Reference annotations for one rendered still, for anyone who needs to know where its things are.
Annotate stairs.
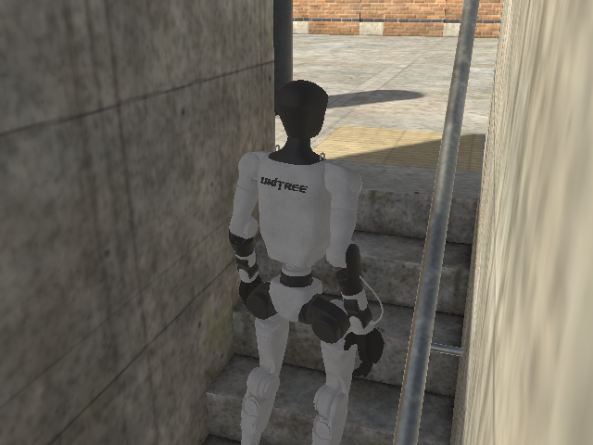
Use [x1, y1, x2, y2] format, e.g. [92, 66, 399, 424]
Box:
[202, 189, 477, 445]

